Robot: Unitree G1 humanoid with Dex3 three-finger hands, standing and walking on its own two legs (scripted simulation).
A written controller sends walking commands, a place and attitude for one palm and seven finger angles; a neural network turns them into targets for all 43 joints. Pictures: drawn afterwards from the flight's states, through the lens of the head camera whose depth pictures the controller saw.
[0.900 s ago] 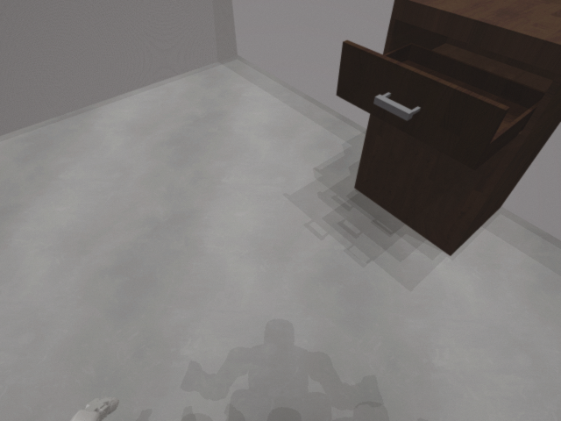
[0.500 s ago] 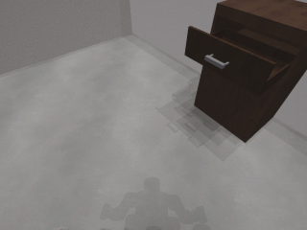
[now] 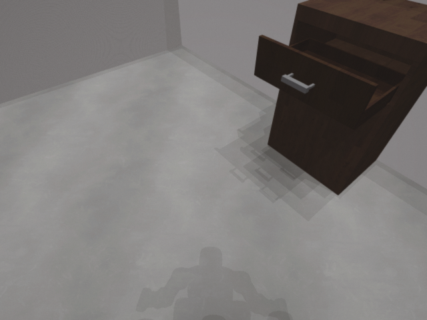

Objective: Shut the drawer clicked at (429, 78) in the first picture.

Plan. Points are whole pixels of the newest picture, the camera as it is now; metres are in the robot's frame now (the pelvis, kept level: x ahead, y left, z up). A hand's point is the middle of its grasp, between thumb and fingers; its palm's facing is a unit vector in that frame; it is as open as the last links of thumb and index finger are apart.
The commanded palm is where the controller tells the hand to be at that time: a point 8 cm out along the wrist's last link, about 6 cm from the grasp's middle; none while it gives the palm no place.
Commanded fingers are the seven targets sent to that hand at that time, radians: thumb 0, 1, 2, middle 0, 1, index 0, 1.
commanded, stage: stand and wait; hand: left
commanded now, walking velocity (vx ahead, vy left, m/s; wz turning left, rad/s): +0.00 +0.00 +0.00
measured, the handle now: (298, 82) +0.97 -0.27 -0.05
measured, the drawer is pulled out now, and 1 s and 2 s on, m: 0.27 0.27 0.27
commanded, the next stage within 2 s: look at it before walking up in 0.06 s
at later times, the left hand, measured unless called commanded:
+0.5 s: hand out of the picture +0.08 +0.25 -0.15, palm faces -0.03 -0.94 -0.34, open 7.4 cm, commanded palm none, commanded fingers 0.00 0.90 0.90 -0.20 -0.30 -0.20 -0.30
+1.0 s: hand out of the picture +0.05 +0.23 -0.18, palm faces +0.06 -0.97 -0.23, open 7.4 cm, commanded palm none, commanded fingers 0.00 0.90 0.90 -0.20 -0.30 -0.20 -0.30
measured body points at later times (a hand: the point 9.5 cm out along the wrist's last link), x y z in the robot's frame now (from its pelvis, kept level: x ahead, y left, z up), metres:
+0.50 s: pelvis +0.01 +0.00 +0.00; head +0.01 +0.00 +0.45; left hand +0.08 +0.30 -0.13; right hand +0.08 -0.29 -0.13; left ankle +0.01 +0.14 -0.74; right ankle +0.01 -0.11 -0.74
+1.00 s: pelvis +0.05 +0.02 -0.01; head +0.04 +0.03 +0.44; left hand +0.04 +0.28 -0.16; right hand +0.08 -0.24 -0.15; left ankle +0.02 +0.13 -0.73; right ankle +0.00 -0.11 -0.74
